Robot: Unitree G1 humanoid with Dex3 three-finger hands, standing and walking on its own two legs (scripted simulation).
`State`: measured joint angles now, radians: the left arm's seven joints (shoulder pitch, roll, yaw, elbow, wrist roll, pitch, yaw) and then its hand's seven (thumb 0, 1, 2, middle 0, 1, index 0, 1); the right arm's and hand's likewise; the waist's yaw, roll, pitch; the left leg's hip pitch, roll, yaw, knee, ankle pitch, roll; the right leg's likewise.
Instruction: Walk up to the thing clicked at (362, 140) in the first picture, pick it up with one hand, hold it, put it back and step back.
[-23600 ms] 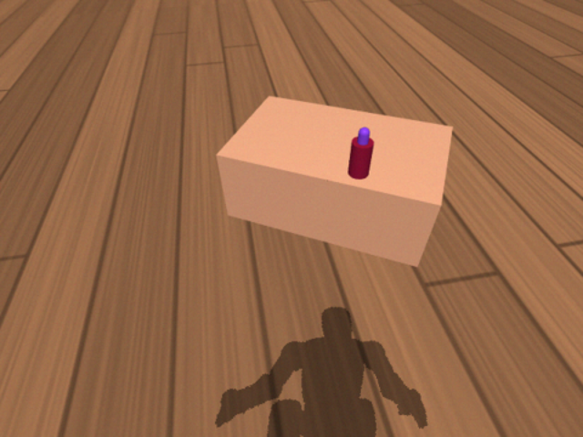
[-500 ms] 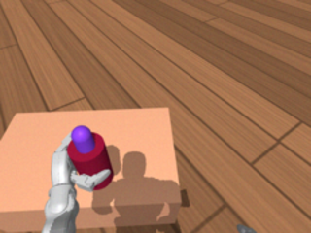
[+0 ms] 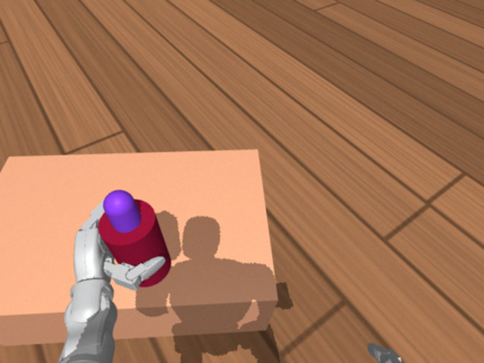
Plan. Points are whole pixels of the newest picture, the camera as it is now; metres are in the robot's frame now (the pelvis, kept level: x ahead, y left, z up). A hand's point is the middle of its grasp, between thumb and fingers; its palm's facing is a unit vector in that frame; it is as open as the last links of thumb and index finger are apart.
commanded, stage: crouch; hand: left
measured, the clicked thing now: (134, 236) +0.34 +0.17 +0.04
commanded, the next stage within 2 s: lower in 0.98 s
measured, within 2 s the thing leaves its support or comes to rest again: neither
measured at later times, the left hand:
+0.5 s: hand (142, 248) +0.40 +0.21 -0.12, palm faces +0.21 -0.98 -0.03, open 11.2 cm
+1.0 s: hand (146, 256) +0.41 +0.21 -0.18, palm faces +0.21 -0.98 -0.04, open 11.2 cm
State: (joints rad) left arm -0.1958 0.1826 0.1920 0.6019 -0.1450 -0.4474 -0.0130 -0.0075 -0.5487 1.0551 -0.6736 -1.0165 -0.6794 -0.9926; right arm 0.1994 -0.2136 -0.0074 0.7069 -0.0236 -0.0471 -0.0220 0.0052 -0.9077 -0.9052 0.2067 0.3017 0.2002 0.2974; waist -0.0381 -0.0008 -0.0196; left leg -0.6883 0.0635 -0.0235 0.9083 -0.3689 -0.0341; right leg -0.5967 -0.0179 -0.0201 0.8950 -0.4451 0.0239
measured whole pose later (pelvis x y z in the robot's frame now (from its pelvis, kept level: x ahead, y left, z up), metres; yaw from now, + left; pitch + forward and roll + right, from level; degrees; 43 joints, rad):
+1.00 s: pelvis -0.03 +0.00 -0.17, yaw -4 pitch +31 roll -5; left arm -0.55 0.34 0.40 0.89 -0.11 -0.57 -0.05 -0.01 -0.54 1.04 -0.68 -0.99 -0.69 -0.97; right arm 0.14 -0.23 0.00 0.74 -0.07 0.00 0.03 0.00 -0.96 -0.92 0.21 0.30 0.20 0.30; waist -0.09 0.02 -0.17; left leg -1.62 0.08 -0.10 1.65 -0.57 -0.04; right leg -1.50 0.02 -0.04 1.63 -0.66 0.02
